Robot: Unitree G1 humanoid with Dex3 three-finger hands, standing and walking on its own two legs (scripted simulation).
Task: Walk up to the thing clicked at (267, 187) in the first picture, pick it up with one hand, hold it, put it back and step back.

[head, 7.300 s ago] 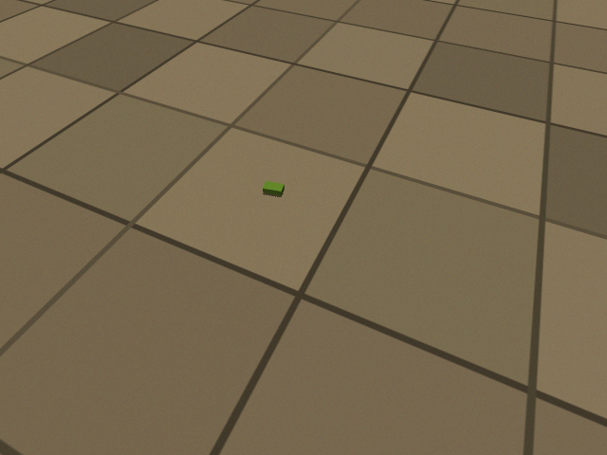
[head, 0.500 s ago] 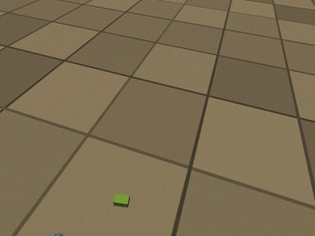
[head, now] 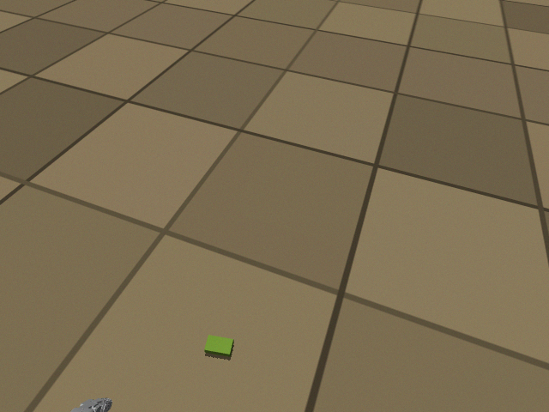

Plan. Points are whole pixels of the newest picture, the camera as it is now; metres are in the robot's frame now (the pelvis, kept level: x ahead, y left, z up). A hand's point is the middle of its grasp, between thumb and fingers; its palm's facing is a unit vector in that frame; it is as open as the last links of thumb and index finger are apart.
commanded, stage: walk up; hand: left
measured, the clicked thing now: (219, 345) +0.45 +0.22 -0.76
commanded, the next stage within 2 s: stand in 0.02 s
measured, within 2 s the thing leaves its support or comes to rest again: neither
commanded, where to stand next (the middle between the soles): +0.04 -0.01 m, yaw -2 degrees
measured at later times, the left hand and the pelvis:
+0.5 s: hand out of the picture +0.05 +0.27 -0.15, palm faces -0.01 -0.94 -0.35, open 7.4 cm; pelvis -0.03 +0.01 +0.01, yaw -1 degrees
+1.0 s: hand out of the picture +0.04 +0.26 -0.15, palm faces -0.03 -0.94 -0.34, open 7.4 cm; pelvis -0.03 +0.00 +0.01, yaw -1 degrees
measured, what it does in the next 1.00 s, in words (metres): stands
